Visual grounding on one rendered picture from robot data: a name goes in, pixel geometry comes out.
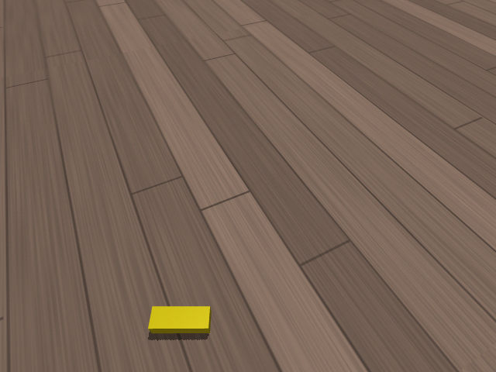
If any carton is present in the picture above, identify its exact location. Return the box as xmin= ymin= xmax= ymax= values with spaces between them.
xmin=148 ymin=306 xmax=212 ymax=333

